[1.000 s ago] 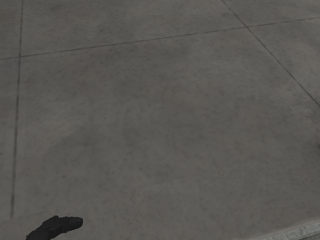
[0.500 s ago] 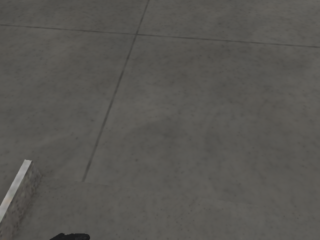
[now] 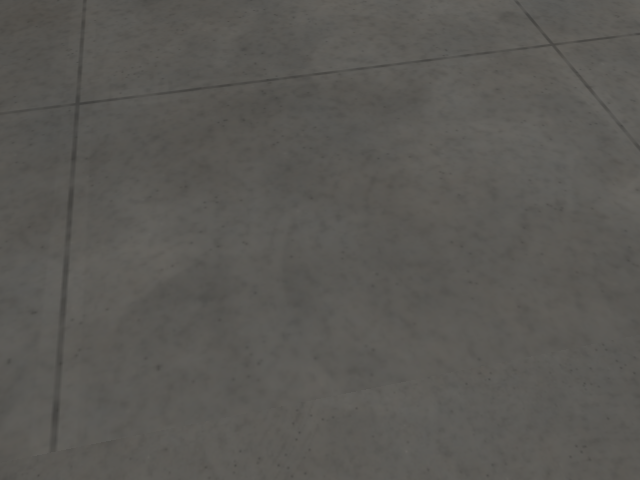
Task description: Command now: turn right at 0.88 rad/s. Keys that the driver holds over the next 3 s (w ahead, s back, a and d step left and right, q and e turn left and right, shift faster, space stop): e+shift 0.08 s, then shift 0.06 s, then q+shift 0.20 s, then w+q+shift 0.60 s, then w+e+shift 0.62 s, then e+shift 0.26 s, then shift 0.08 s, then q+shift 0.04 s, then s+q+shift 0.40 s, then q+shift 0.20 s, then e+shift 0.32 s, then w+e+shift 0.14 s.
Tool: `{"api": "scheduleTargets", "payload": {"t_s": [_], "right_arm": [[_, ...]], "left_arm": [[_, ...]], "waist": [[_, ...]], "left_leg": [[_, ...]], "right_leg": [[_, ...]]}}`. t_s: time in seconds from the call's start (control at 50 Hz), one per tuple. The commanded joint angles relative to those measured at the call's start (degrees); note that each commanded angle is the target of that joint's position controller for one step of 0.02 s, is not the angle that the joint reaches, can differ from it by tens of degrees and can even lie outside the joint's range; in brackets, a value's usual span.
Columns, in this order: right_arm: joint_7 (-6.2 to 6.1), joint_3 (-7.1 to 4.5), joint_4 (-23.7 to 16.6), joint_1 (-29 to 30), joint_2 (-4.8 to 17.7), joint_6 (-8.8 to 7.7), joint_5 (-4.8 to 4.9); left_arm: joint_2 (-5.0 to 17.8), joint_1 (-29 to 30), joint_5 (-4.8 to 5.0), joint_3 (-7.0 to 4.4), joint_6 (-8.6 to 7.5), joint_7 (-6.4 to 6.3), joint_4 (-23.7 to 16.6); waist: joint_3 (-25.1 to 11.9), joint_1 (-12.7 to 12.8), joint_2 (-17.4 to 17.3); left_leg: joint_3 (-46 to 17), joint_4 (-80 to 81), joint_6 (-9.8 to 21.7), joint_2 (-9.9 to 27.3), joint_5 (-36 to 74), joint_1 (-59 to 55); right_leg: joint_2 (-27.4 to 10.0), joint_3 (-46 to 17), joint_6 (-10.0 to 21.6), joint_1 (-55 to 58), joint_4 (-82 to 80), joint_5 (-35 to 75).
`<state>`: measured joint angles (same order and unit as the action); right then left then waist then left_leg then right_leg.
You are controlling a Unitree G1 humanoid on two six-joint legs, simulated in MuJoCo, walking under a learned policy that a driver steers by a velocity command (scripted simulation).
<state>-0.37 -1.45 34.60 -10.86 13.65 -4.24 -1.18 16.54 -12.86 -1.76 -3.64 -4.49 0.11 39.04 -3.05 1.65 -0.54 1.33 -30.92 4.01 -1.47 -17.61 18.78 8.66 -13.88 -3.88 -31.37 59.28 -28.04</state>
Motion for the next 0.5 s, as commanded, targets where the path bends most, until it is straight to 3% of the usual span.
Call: {"api": "scheduleTargets", "payload": {"t_s": [0.02, 0.04, 0.08, 0.1, 0.16, 0.18, 0.2, 0.22, 0.24, 0.26, 0.28, 0.3, 0.32, 0.34, 0.36, 0.38, 0.4, 0.42, 0.44, 0.46, 0.48, 0.5], "right_arm": [[-0.22, 0.04, -8.44, 11.02, 0.32, -2.01, 1.19], [-1.21, 0.17, -6.22, 7.89, -0.22, -0.43, 0.19], [-1.67, -0.38, -4.16, 3.15, 1.89, 1.1, -0.7], [-0.68, -0.57, -2.96, 0.3, 2.2, 1.11, -0.61], [2.18, -0.71, 0.5, -6.23, 3.65, 2.28, -1.07], [3.58, -0.18, 0.89, -6.84, 2.95, 2.32, -1.33], [4.97, 1.03, 0.79, -4.28, 0.47, 1.61, -1.22], [6.62, 2.79, 0.2, 0.12, -3.02, 0.71, -0.48], [7.96, 3.91, -0.43, 3.99, -5.18, -0.28, 0.97], [8.82, 4.3, -0.11, 6.42, -5.43, -1.22, 2.72], [8.92, 2.85, -0.15, 8.29, -1.91, -1.66, 3.55], [8.04, 0.23, 2.17, 2.45, 4.66, -0.86, 2.87], [7.34, -2.07, 3.83, -2.41, 9.15, -0.12, 1.82], [6.88, -2.77, 3.85, -3.52, 9.58, -0.42, 1.89], [6.25, -2.09, 4.29, -4.78, 5.91, -0.95, 1.96], [4.86, -2.3, 5.56, -7.74, 4.66, -1.76, 1.18], [2.98, -2.52, 7.53, -12.54, 4.4, -2.53, -0.89], [2.05, -2.32, 8.64, -14.47, 3.49, -2.92, -1.63], [1.73, -2.64, 8.8, -13.27, 4.17, -2.76, -1.38], [2.0, -2.19, 7.84, -8.97, 3.65, -2.53, -1.19], [2.13, -1.72, 6.59, -4.11, 2.54, -2.27, -1.19], [2.79, -1.64, 5.68, 0.89, 3.16, -1.48, -0.7]], "left_arm": [[6.8, -2.94, 0.43, -2.3, -0.25, -1.48, -0.36], [3.89, 2.71, 0.84, -0.6, -0.23, -1.8, -3.01], [0.24, 7.76, 1.3, 1.18, -0.76, -0.29, -5.05], [0.43, 10.27, 2.32, 0.87, -0.97, -0.23, -5.76], [2.54, 12.11, 2.18, -0.08, -1.38, -0.72, -6.22], [3.43, 12.01, 1.67, -0.57, -1.35, -1.08, -5.54], [3.26, 10.52, 1.44, -0.93, -1.27, -1.6, -4.0], [2.91, 7.73, 1.23, -1.15, -1.11, -1.7, -2.22], [2.32, 5.41, 0.81, -1.3, -0.8, -1.22, -0.74], [0.43, 3.99, 0.35, -0.99, -0.21, -0.01, 0.52], [-1.12, 4.65, 0.43, -0.56, 1.1, 2.24, 2.09], [-1.87, 8.38, 0.77, -0.47, 1.76, 3.89, 0.69], [1.27, 11.43, 1.04, -1.29, 1.89, 3.26, -1.43], [3.42, 12.78, 1.98, -1.82, 1.36, 1.58, -2.94], [3.88, 13.0, 2.03, -1.8, 0.68, 0.31, -3.9], [4.19, 13.73, 0.82, -1.8, 0.25, -0.84, -5.38], [3.38, 15.12, 0.23, -1.34, -0.14, -1.18, -6.02], [1.78, 15.48, -0.14, -0.81, 0.14, -0.97, -6.02], [0.11, 15.59, 0.12, -0.61, 0.25, -0.74, -6.45], [-0.38, 14.2, -0.1, -0.84, -0.05, -0.65, -6.2], [-1.91, 12.87, -0.96, -0.52, -0.57, -0.48, -6.34], [-2.75, 9.85, -1.34, -0.77, -1.12, -0.5, -5.7]], "waist": [[-1.91, 2.95, -5.98], [-2.72, 0.56, -4.28], [-3.01, -1.84, -3.77], [-1.34, -3.61, -4.36], [0.22, -4.46, -6.35], [-0.09, -4.21, -5.56], [0.38, -2.05, -4.92], [0.2, 0.83, -4.56], [0.5, 3.14, -3.95], [1.18, 5.35, -2.26], [2.72, 5.25, -3.05], [2.86, 3.43, -3.97], [3.09, 1.1, -5.27], [2.5, 0.88, -5.82], [0.74, 0.02, -5.82], [-0.29, -1.94, -8.01], [0.65, -5.38, -8.85], [3.5, -6.39, -9.0], [6.2, -6.22, -7.96], [5.54, -4.43, -6.74], [4.73, -2.36, -5.29], [4.28, 0.94, -4.21]], "left_leg": [[-15.49, 14.9, 11.05, 19.93, 19.25, -8.42], [-10.73, 15.14, 10.28, 17.52, 21.67, -10.87], [-5.42, 14.79, 10.88, 15.59, 23.42, -17.98], [-4.37, 14.94, 11.44, 14.85, 20.88, -20.3], [-7.57, 15.7, 15.59, 18.24, 20.92, -20.47], [-8.76, 15.61, 16.14, 18.78, 19.21, -19.54], [-8.75, 14.75, 14.82, 18.21, 18.14, -16.16], [-7.46, 13.46, 11.97, 16.47, 15.73, -12.64], [-5.96, 12.82, 8.72, 14.13, 12.03, -10.26], [-4.05, 12.68, 4.29, 11.05, 5.89, -8.27], [-1.06, 13.41, 0.93, 7.36, 0.13, -0.7], [-6.19, 13.67, 1.63, 9.66, 0.92, 4.11], [-10.56, 13.02, 3.45, 12.82, 4.9, 1.73], [-13.42, 10.68, 4.7, 15.59, 14.64, -3.83], [-16.02, 10.16, 6.76, 18.01, 16.59, -7.45], [-18.94, 10.68, 11.14, 19.34, 9.33, -10.65], [-22.49, 12.43, 14.42, 19.69, -6.05, -11.2], [-29.19, 14.89, 16.13, 21.58, -20.99, -13.41], [-32.87, 17.58, 17.04, 23.42, -25.88, -14.59], [-31.36, 17.55, 16.04, 21.96, -23.96, -11.73], [-26.7, 17.14, 14.31, 18.6, -19.08, -6.8], [-20.87, 14.31, 12.79, 14.01, -11.82, -0.19]], "right_leg": [[-5.61, 3.01, -2.76, -11.32, 23.9, 5.72], [-5.3, 5.36, -2.32, -12.21, 22.78, 7.81], [-5.92, 8.5, -2.51, -15.0, 19.39, 7.02], [-6.2, 9.42, -2.3, -17.51, 17.06, 5.29], [-5.47, 7.08, -2.15, -20.25, 17.99, 6.12], [-4.85, 4.69, -1.72, -20.99, 19.99, 7.83], [-4.59, 1.49, -1.11, -19.61, 19.44, 10.72], [-5.72, -0.48, -1.38, -15.89, 15.16, 12.92], [-7.16, 0.47, -2.74, -11.45, 5.76, 13.38], [-9.69, 4.45, -4.69, -5.01, -10.4, 13.73], [-10.55, 13.86, -5.59, 5.18, -20.16, 13.08], [-9.19, 17.77, -3.68, 12.87, -21.73, 15.77], [-9.44, 17.5, -1.32, 12.59, -21.42, 17.74], [-10.54, 15.31, 0.23, 10.03, -24.91, 21.17], [-12.07, 14.24, 2.63, 9.22, -26.64, 21.87], [-11.94, 14.77, 4.72, 7.23, -23.53, 17.18], [-11.46, 15.08, 7.31, 4.54, -20.42, 7.63], [-12.07, 13.53, 8.44, -1.87, -19.52, 3.31], [-11.92, 12.97, 9.0, -5.0, -19.43, 4.0], [-10.98, 14.05, 9.56, 0.06, -20.15, 4.47], [-9.52, 15.48, 9.44, 9.55, -23.84, 3.99], [-9.3, 16.28, 9.76, 20.44, -28.69, 6.8]]}}
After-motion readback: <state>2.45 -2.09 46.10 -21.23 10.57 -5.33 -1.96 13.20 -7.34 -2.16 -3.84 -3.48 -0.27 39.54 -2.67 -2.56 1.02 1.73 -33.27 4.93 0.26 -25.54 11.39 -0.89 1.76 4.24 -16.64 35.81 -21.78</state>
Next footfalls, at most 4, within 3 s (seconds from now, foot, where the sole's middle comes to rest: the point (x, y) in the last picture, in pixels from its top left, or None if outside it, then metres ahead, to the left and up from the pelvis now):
0.52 right None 0.06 -0.15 -0.77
0.90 left None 0.43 0.05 -0.62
1.34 right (301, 278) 0.88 0.10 -0.62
1.72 left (211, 148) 1.32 0.37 -0.62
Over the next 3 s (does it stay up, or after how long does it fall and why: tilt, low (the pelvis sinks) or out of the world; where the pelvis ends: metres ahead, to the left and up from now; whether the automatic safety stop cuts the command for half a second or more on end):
stays up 1.17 0.23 0.14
